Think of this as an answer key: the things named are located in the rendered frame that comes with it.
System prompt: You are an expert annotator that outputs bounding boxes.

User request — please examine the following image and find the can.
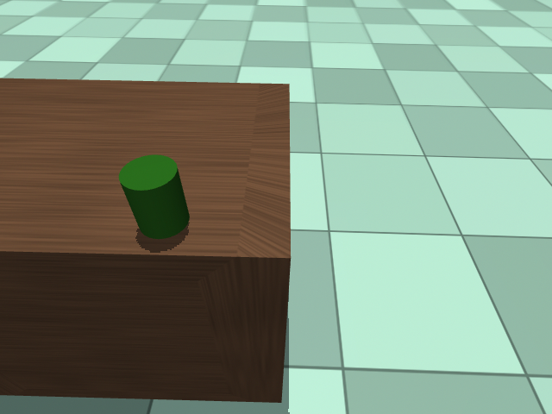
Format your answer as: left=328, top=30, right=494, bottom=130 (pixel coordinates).
left=119, top=154, right=190, bottom=239

